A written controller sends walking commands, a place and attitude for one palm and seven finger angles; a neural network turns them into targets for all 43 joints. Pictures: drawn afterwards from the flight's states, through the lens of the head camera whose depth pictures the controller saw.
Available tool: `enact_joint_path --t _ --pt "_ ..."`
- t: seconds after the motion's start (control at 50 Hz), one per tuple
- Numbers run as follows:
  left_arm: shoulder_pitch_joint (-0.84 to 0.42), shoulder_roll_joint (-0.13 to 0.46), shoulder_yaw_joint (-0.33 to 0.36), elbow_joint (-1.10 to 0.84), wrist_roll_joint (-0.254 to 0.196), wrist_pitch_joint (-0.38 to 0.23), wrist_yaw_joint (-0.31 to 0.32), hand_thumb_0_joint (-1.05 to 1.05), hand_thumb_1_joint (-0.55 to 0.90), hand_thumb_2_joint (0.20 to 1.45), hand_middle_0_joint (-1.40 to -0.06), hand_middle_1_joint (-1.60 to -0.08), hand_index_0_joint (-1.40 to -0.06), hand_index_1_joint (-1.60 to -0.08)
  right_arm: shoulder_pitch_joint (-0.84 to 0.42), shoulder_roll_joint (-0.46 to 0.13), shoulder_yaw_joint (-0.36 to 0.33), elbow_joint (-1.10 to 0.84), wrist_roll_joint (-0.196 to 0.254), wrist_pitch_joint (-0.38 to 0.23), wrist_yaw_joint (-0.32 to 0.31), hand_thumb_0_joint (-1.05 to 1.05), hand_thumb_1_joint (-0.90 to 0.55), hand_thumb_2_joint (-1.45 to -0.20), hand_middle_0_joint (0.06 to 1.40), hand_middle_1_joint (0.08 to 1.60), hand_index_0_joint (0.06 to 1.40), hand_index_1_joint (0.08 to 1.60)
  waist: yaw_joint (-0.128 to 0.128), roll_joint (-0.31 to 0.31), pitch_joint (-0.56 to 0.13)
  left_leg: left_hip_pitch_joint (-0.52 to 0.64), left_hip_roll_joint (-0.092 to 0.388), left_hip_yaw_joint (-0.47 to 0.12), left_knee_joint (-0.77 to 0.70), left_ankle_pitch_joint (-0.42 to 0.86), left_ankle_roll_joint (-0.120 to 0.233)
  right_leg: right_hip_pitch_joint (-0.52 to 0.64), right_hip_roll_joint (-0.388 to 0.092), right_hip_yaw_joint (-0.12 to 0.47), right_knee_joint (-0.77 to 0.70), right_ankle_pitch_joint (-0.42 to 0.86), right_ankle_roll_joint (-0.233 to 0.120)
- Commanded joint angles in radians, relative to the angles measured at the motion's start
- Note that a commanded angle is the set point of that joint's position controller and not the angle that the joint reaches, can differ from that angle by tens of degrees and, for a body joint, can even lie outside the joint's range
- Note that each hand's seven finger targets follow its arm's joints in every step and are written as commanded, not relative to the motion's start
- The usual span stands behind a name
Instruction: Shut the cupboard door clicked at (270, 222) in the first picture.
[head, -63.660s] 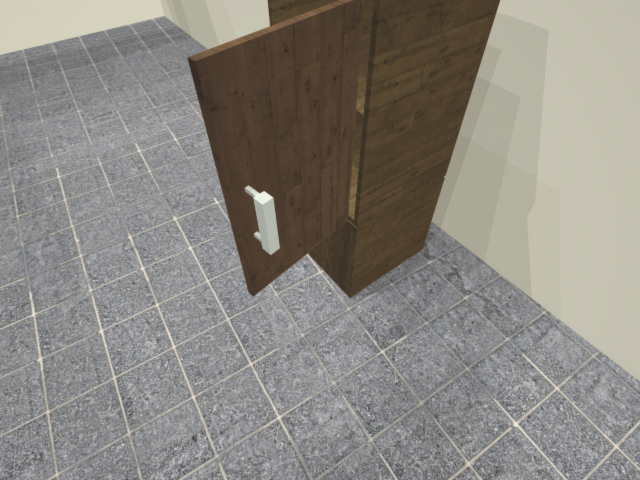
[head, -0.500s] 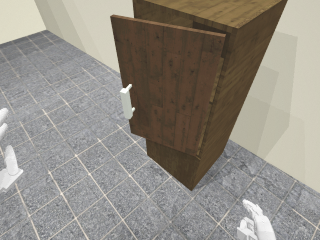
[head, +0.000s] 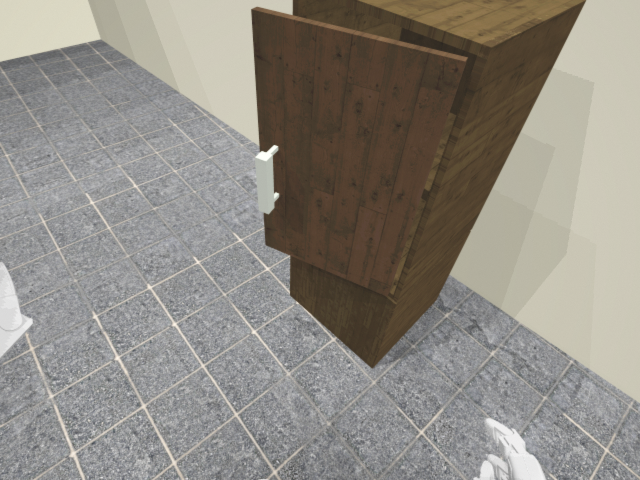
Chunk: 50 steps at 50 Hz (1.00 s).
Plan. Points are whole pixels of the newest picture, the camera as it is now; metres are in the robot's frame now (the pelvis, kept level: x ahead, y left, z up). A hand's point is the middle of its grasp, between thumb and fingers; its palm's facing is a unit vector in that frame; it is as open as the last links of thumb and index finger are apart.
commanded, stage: step back with the hand held close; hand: left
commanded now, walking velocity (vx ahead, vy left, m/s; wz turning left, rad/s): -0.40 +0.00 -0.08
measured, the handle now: (270, 179) +0.73 +0.12 -0.07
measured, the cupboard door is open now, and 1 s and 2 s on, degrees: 18 18 18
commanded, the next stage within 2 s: stop stepping back and stand still in 0.42 s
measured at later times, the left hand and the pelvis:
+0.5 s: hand out of the picture +0.13 +0.29 +0.19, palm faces +0.41 -0.80 -0.43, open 7.4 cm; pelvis -0.08 +0.02 +0.00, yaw +0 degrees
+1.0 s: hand out of the picture +0.06 +0.31 +0.20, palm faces +0.28 -0.84 -0.46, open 7.4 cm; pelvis -0.16 +0.08 +0.01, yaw -9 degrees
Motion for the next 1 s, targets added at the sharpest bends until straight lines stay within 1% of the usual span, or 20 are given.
enact_joint_path --t 0.0,0.04,0.1,0.26,0.38,0.44,0.48,0.52,0.54,0.56,0.6,0.62,0.64,0.72,0.8,0.84,0.88,0.9,0.94,0.98 --pt "0.019 0.15 0.13 -0.2 -0.016 -0.072 0.005 0.0 0.9 0.9 -0.2 -0.3 -0.2 -0.3 -0.143 -0.152 -0.058 -0.144 -0.007 -0.065 0.0 0.0 -0.9 -0.9 0.2 0.3 0.2 0.3 0.04 0.15 -0.029 -0.224 0.183 -0.178 -0.31 -0.491 0.038 0.242 -0.018 0.049 -0.074 0.011 -0.025" --pt "0.003 0.161 0.113 -0.241 -0.04 -0.09 0.01 0.0 0.9 0.9 -0.2 -0.3 -0.2 -0.3 -0.125 -0.114 -0.048 -0.123 -0.003 -0.07 0.005 0.0 -0.9 -0.9 0.2 0.3 0.2 0.3 0.032 0.06 -0.105 0.062 0.107 -0.084 -0.172 -0.157 -0.02 0.064 -0.123 0.148 -0.204 0.164 -0.064" --pt "-0.032 0.186 0.093 -0.252 -0.045 -0.083 0.017 0.0 0.9 0.9 -0.2 -0.3 -0.2 -0.3 -0.136 -0.117 -0.062 -0.115 0.015 -0.065 0.001 0.0 -0.9 -0.9 0.2 0.3 0.2 0.3 0.025 -0.068 -0.247 0.328 0.075 0.022 -0.041 0.085 -0.049 -0.033 -0.16 0.162 -0.222 0.337 -0.013" --pt "-0.031 0.194 0.115 -0.187 -0.04 -0.069 0.025 0.0 0.9 0.9 -0.2 -0.3 -0.2 -0.3 -0.159 -0.112 -0.046 -0.124 -0.003 -0.04 -0.017 0.0 -0.9 -0.9 0.2 0.3 0.2 0.3 0.017 0.024 -0.013 0.201 0.089 -0.084 -0.155 -0.301 -0.058 -0.205 -0.101 0.114 -0.314 -0.245 -0.064" --pt "-0.04 0.184 0.124 -0.23 -0.046 -0.081 0.007 0.0 0.9 0.9 -0.2 -0.3 -0.2 -0.3 -0.149 -0.132 -0.065 -0.136 -0.009 -0.052 -0.007 0.0 -0.9 -0.9 0.2 0.3 0.2 0.3 0.038 0.203 -0.135 -0.03 0.233 -0.219 -0.488 -0.527 -0.041 0.187 0.029 -0.02 -0.047 -0.157 -0.043" --pt "0.009 0.182 0.111 -0.258 -0.058 -0.073 0.003 0.0 0.9 0.9 -0.2 -0.3 -0.2 -0.3 -0.137 -0.11 -0.061 -0.141 -0.007 -0.053 0.009 0.0 -0.9 -0.9 0.2 0.3 0.2 0.3 0.035 0.139 -0.182 0.099 0.156 -0.063 -0.33 -0.391 -0.076 0.097 -0.041 0.019 -0.177 -0.192 -0.076" --pt "-0.004 0.204 0.108 -0.273 -0.047 -0.075 0.014 0.0 0.9 0.9 -0.2 -0.3 -0.2 -0.3 -0.115 -0.111 -0.069 -0.122 0.0 -0.046 0.016 0.0 -0.9 -0.9 0.2 0.3 0.2 0.3 0.016 -0.025 -0.148 0.345 0.03 0.071 0.026 -0.249 -0.111 -0.26 -0.184 0.158 -0.391 -0.334 -0.129" --pt "-0.005 0.217 0.122 -0.263 -0.033 -0.054 0.035 0.0 0.9 0.9 -0.2 -0.3 -0.2 -0.3 -0.073 -0.114 -0.078 -0.092 -0.016 -0.035 0.017 0.0 -0.9 -0.9 0.2 0.3 0.2 0.3 0.016 -0.193 -0.1 0.443 -0.026 0.03 0.362 -0.219 -0.119 -0.519 -0.363 0.319 -0.521 -0.439 -0.206" --pt "-0.017 0.174 0.079 -0.244 -0.028 -0.034 0.037 0.0 0.9 0.9 -0.2 -0.3 -0.2 -0.3 -0.053 -0.102 -0.068 -0.083 -0.015 -0.021 0.018 0.0 -0.9 -0.9 0.2 0.3 0.2 0.3 0.004 -0.231 -0.05 0.419 0.005 -0.028 0.411 -0.234 -0.105 -0.547 -0.373 0.252 -0.479 -0.442 -0.197" --pt "-0.089 0.165 0.07 -0.229 -0.019 -0.016 0.047 0.0 0.9 0.9 -0.2 -0.3 -0.2 -0.3 -0.05 -0.107 -0.046 -0.092 -0.019 -0.018 0.01 0.0 -0.9 -0.9 0.2 0.3 0.2 0.3 -0.007 -0.195 -0.002 0.345 0.04 -0.051 0.252 -0.276 -0.085 -0.474 -0.316 0.167 -0.388 -0.386 -0.133" --pt "-0.261 0.131 0.036 -0.198 -0.016 0.003 0.05 0.0 0.9 0.9 -0.2 -0.3 -0.2 -0.3 -0.092 -0.155 -0.035 -0.098 -0.007 -0.036 -0.02 0.0 -0.9 -0.9 0.2 0.3 0.2 0.3 -0.006 0.174 0.112 0.041 0.134 -0.218 -0.311 -0.495 -0.037 -0.235 -0.077 -0.012 -0.04 -0.329 -0.016" --pt "-0.365 0.15 0.035 -0.236 -0.013 -0.002 0.053 0.0 0.9 0.9 -0.2 -0.3 -0.2 -0.3 -0.092 -0.169 -0.048 -0.112 0.006 -0.06 -0.034 0.0 -0.9 -0.9 0.2 0.3 0.2 0.3 -0.001 0.28 0.104 -0.083 0.244 -0.431 -0.48 -0.604 0.015 -0.081 -0.004 -0.048 0.184 -0.209 0.012" --pt "-0.342 0.185 0.085 -0.224 -0.012 -0.01 0.048 0.0 0.9 0.9 -0.2 -0.3 -0.2 -0.3 -0.105 -0.144 -0.053 -0.089 -0.001 -0.088 -0.026 0.0 -0.9 -0.9 0.2 0.3 0.2 0.3 0.017 0.294 -0.013 -0.054 0.294 -0.466 -0.557 -0.832 -0.001 -0.029 0.014 0.008 0.349 -0.237 0.011" --pt "-0.036 0.155 0.081 -0.326 -0.031 0.036 0.015 0.0 0.9 0.9 -0.2 -0.3 -0.2 -0.3 -0.13 -0.108 -0.054 -0.139 0.01 -0.087 0.042 0.0 -0.9 -0.9 0.2 0.3 0.2 0.3 0.061 0.243 -0.129 0.15 0.196 -0.242 -0.537 -0.621 -0.132 -0.006 0.06 -0.077 0.33 -0.206 -0.01" --pt "0.118 0.168 0.081 -0.374 -0.056 0.079 0.021 0.0 0.9 0.9 -0.2 -0.3 -0.2 -0.3 -0.116 -0.091 -0.033 -0.142 -0.013 -0.047 0.053 0.0 -0.9 -0.9 0.2 0.3 0.2 0.3 0.046 0.255 -0.13 0.099 0.135 -0.088 -0.502 -0.431 -0.146 0.265 0.068 -0.16 -0.144 -0.236 -0.054" --pt "0.138 0.196 0.098 -0.348 -0.056 0.099 0.017 0.0 0.9 0.9 -0.2 -0.3 -0.2 -0.3 -0.076 -0.09 -0.034 -0.127 -0.017 -0.028 0.043 0.0 -0.9 -0.9 0.2 0.3 0.2 0.3 0.032 0.128 -0.136 0.102 0.041 0.021 -0.335 -0.315 -0.171 0.347 -0.004 -0.118 -0.362 -0.147 -0.09" --pt "0.02 0.258 0.157 -0.318 -0.06 0.095 0.028 0.0 0.9 0.9 -0.2 -0.3 -0.2 -0.3 -0.068 -0.094 -0.034 -0.096 -0.013 0.006 0.031 0.0 -0.9 -0.9 0.2 0.3 0.2 0.3 0.018 -0.149 -0.062 0.124 0.002 0.036 0.232 -0.212 -0.108 0.011 -0.371 0.235 -0.533 -0.221 -0.228" --pt "-0.074 0.3 0.2 -0.283 -0.066 0.082 0.04 0.0 0.9 0.9 -0.2 -0.3 -0.2 -0.3 -0.086 -0.103 -0.029 -0.083 -0.018 0.004 0.025 0.0 -0.9 -0.9 0.2 0.3 0.2 0.3 0.016 -0.174 -0.022 0.058 0.031 -0.012 0.368 -0.196 -0.101 -0.046 -0.445 0.25 -0.539 -0.204 -0.281" --pt "-0.075 0.141 0.071 -0.11 -0.06 0.096 0.042 0.0 0.9 0.9 -0.2 -0.3 -0.2 -0.3 -0.068 -0.107 -0.043 -0.079 0.011 -0.01 0.016 0.0 -0.9 -0.9 0.2 0.3 0.2 0.3 -0.001 -0.188 0.007 0.002 0.041 -0.054 0.357 -0.182 -0.09 0.001 -0.36 0.195 -0.446 -0.288 -0.237" --pt "-0.09 0.148 0.057 -0.08 -0.047 0.102 0.045 0.0 0.9 0.9 -0.2 -0.3 -0.2 -0.3 -0.115 -0.12 -0.038 -0.083 0.013 -0.006 0.004 0.0 -0.9 -0.9 0.2 0.3 0.2 0.3 0.019 -0.095 0.102 0.032 0.065 -0.01 0.251 -0.205 -0.071 -0.057 -0.344 0.16 -0.426 -0.259 -0.214"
